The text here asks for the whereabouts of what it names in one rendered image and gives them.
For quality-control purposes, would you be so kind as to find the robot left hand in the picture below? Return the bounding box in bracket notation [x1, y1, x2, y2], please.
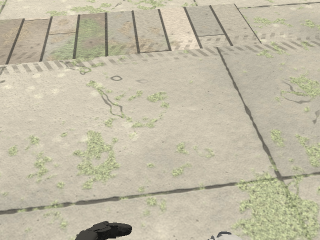
[75, 221, 132, 240]

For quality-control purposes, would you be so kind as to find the right robot shin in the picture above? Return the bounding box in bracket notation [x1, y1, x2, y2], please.
[217, 231, 232, 238]

